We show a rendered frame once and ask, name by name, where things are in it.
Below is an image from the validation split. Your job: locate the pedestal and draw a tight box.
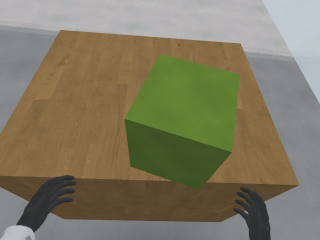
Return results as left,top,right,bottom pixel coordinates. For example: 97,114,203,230
0,30,299,222

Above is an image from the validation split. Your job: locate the robot left forearm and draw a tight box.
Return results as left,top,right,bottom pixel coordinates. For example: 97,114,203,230
0,225,36,240

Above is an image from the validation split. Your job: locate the left robot hand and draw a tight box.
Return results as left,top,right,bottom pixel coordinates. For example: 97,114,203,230
16,175,77,233

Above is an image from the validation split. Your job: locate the right robot hand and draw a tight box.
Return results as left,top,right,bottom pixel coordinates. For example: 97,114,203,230
233,187,271,240

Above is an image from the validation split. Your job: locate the carton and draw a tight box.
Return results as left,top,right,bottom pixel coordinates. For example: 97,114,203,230
124,54,240,190

